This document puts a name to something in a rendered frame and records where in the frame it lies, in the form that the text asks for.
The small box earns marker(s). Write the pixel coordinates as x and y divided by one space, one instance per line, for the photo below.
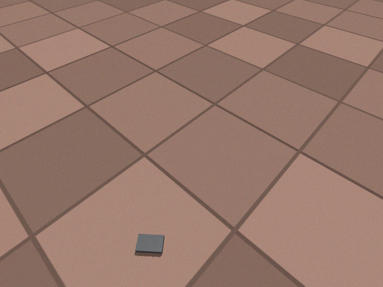
150 243

